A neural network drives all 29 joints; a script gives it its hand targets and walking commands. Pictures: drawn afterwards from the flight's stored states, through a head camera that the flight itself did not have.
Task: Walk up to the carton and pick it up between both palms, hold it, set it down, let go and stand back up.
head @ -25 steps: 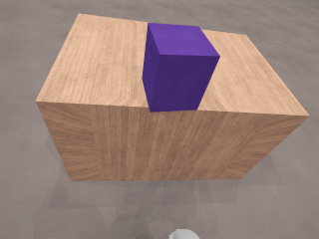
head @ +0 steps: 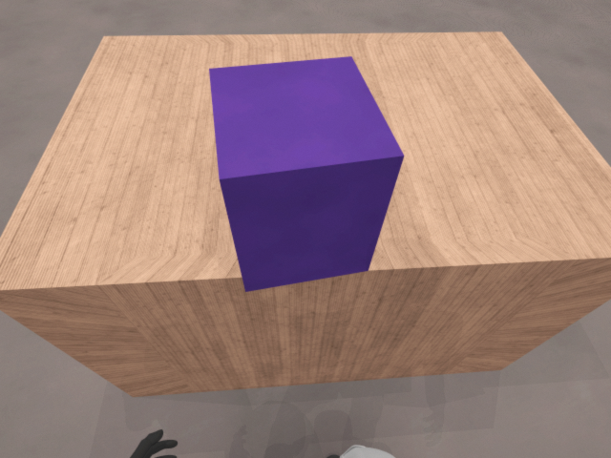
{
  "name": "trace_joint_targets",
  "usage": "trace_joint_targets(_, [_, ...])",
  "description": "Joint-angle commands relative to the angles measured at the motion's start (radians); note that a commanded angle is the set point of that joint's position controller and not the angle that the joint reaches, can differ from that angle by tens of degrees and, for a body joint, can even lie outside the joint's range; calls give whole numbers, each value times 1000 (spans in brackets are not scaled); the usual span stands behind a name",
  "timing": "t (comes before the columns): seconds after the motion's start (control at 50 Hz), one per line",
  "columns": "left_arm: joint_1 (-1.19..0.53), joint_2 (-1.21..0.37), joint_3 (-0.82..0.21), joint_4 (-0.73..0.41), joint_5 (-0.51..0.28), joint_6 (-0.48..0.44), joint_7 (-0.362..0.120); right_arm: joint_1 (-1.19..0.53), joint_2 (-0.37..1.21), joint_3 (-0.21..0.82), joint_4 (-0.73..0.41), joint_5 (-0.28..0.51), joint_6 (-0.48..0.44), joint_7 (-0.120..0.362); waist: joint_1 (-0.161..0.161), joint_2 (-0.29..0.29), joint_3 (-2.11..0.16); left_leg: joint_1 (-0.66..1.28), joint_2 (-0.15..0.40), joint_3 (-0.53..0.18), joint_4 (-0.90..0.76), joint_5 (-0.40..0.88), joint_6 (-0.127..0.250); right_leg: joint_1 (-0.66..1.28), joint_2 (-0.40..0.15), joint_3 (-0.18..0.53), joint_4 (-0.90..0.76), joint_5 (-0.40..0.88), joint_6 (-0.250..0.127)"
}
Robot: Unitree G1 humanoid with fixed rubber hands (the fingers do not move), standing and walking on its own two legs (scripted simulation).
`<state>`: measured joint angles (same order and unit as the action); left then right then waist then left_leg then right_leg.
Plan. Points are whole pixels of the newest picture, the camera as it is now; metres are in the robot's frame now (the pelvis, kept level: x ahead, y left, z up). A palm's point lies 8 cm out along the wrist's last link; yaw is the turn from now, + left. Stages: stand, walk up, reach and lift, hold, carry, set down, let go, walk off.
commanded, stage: walk up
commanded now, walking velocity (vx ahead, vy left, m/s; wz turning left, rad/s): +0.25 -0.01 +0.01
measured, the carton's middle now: (296, 179) +0.49 -0.01 +0.06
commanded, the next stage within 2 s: stand in 1.56 s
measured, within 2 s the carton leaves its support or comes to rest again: neither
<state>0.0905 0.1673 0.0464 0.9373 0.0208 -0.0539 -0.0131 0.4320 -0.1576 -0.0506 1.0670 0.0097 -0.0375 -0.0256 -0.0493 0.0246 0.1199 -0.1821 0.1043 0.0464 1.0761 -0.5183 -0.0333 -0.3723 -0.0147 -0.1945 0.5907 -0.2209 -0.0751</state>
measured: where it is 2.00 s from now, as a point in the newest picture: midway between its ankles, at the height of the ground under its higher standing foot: outside the picture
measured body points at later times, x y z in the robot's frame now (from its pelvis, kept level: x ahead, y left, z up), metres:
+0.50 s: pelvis +0.07 +0.00 +0.01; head +0.10 +0.02 +0.46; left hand +0.11 +0.21 -0.16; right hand +0.14 -0.23 -0.13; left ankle +0.12 +0.10 -0.72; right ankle +0.05 -0.09 -0.70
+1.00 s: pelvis +0.04 -0.04 +0.02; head +0.03 -0.05 +0.47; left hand +0.04 +0.18 -0.14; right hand +0.04 -0.26 -0.15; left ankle +0.12 +0.10 -0.72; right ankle +0.01 -0.14 -0.72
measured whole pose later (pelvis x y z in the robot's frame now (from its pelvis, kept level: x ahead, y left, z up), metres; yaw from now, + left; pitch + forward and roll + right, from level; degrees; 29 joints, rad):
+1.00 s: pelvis +0.04 -0.04 +0.02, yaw +1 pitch -3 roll -1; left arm 0.29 0.11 0.01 1.10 0.00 0.00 0.03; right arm 0.29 -0.17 -0.02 1.10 -0.01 0.01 -0.01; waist -0.02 0.04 0.03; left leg -0.25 0.06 0.03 0.37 -0.07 -0.03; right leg -0.08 0.04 -0.03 0.38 -0.26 -0.03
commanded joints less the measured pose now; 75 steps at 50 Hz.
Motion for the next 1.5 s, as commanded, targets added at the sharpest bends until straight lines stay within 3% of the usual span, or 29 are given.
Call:
trace_joint_targets(0.0, [252,173,24,41,-7,-20,24,18,-38,-13,-45,-10,-8,13,85,-78,-180,-287,28,-113,232,81,18,327,-385,435,-293,692,-118])
trace_joint_targets(0.06, [191,66,-8,52,-10,-30,25,-14,-35,-17,-61,-35,15,22,23,-178,-76,-239,25,-79,96,151,12,203,-277,288,-328,608,-59])
trace_joint_targets(0.1, [209,85,-11,48,-7,-45,25,-4,-45,-16,-45,-37,36,22,3,-129,-78,-243,7,-64,42,171,7,215,-281,256,-346,577,-62])
trace_joint_targets(0.12, [252,77,-15,58,-5,-51,25,-18,-51,-17,-42,-33,44,20,15,-97,-59,-236,3,-58,18,181,7,200,-297,270,-351,645,-67])
trace_joint_targets(0.14, [278,87,-13,70,-4,-53,27,-58,-40,-10,-53,-35,52,17,28,-140,-57,-242,3,-37,-38,192,6,187,-294,256,-347,687,-76])
trace_joint_targets(0.16, [269,100,-16,66,-3,-56,30,-44,-11,-1,-44,-24,61,10,14,-159,-70,-232,-10,-50,-85,194,5,200,-307,250,-343,831,-71])
trace_joint_targets(0.18, [204,102,-21,52,-3,-53,36,-70,-41,-5,-42,-7,69,0,-12,-148,-20,-176,-34,-59,-161,197,6,135,-283,173,-274,1150,-58])
trace_joint_targets(0.2, [200,100,-24,67,-5,-47,35,-76,-39,3,-51,-8,69,-2,-16,-234,-55,-134,-47,-29,-243,220,16,135,-236,119,-268,1139,-60])
trace_joint_targets(0.28, [202,128,-28,84,7,-13,34,-132,-92,8,-55,-11,74,-6,7,-257,-160,-69,-64,16,-359,274,42,202,-206,113,-248,819,-100])
trace_joint_targets(0.34, [241,113,-25,110,6,20,41,-160,-83,20,-63,-16,60,-18,22,-205,-149,-11,-41,1,-535,282,65,195,-214,162,-185,608,-95])
trace_joint_targets(0.36, [216,132,-15,101,0,30,47,-150,-106,13,-60,-13,49,-22,8,-131,-117,3,0,-26,-629,464,65,180,-213,158,-119,616,-67])
trace_joint_targets(0.38, [256,94,-18,107,-3,40,50,-138,-145,7,-64,-24,31,-24,24,-14,-161,83,86,-99,-670,719,79,159,-155,134,-71,345,-19])
trace_joint_targets(0.4, [290,83,-14,95,-23,56,58,-169,-209,-14,-88,-24,20,-26,43,110,-149,113,244,-238,-656,1056,123,60,-84,82,59,0,38])
trace_joint_targets(0.42, [335,22,-21,114,-22,81,61,-182,-210,-10,-83,-26,21,-23,45,252,-173,29,308,-311,-730,988,232,121,-14,80,96,-233,54])
trace_joint_targets(0.44, [294,74,1,104,-23,99,68,-176,-203,-13,-76,-33,27,-28,22,342,-119,-11,346,-362,-736,1106,281,90,0,96,216,-324,73])
trace_joint_targets(0.46, [215,108,17,80,-19,105,64,-142,-167,-8,-64,-35,29,-32,-2,286,-110,-30,341,-358,-757,1115,305,66,3,128,318,-379,75])
trace_joint_targets(0.52, [201,54,23,73,-4,118,51,-201,-143,-3,-84,-33,34,-48,51,175,-128,-89,250,-216,-760,909,275,47,-4,204,397,-333,85])
trace_joint_targets(0.54, [198,40,20,73,2,116,50,-218,-143,-6,-85,-38,34,-46,62,193,-122,-102,206,-194,-771,836,248,62,-3,220,367,-300,91])
trace_joint_targets(0.6, [227,10,1,90,-3,104,42,-223,-102,5,-68,-33,36,-33,71,180,-170,-56,83,-116,-828,365,193,128,13,185,124,-233,94])
trace_joint_targets(0.66, [271,71,6,115,-22,92,56,-216,-140,-8,-55,-27,45,-21,90,155,-172,-26,80,-163,-792,395,169,248,28,155,-235,-45,87])
trace_joint_targets(0.68, [303,91,1,120,-17,83,60,-184,-144,-9,-46,-26,47,-17,85,91,-172,-47,71,-139,-773,368,140,296,-11,195,-293,21,72])
trace_joint_targets(0.72, [226,166,4,103,-13,70,58,-154,-71,5,-49,-10,50,-1,28,-171,-115,-95,-38,-36,-707,264,48,194,-192,442,-407,-84,27])
trace_joint_targets(0.76, [95,98,-9,89,-15,66,50,-197,-80,4,-47,-12,55,8,12,-248,6,59,-36,-42,-722,348,31,-38,-122,369,-435,-256,18])
trace_joint_targets(0.78, [73,95,-16,80,-8,61,52,-170,-103,-2,-31,-14,52,11,-4,-195,-5,56,-30,-58,-730,376,35,-2,-116,347,-438,-200,26])
trace_joint_targets(0.88, [196,91,-22,122,-21,43,51,-133,-94,13,-8,-24,45,10,30,-150,9,69,-14,-62,-730,357,21,9,-101,344,-467,-268,28])
trace_joint_targets(0.94, [188,81,-25,120,-17,43,50,-85,-61,23,14,-24,44,9,13,-140,34,31,-30,-50,-722,358,9,12,-96,337,-457,-273,27])
trace_joint_targets(1.06, [254,77,-25,139,-16,34,47,-69,-67,26,37,-25,29,3,38,10,-13,27,-10,-69,-739,408,9,101,-90,318,-398,-97,19])
trace_joint_targets(1.3, [311,19,-40,157,-17,26,50,-77,-39,32,62,-19,21,-10,46,17,-28,31,8,-80,-722,455,35,147,-72,274,-327,73,21])
trace_joint_targets(1.48, [333,22,-43,171,-14,29,57,-67,-34,28,68,-18,23,-9,47,-15,-27,28,3,-89,-721,468,36,147,-69,264,-305,60,29])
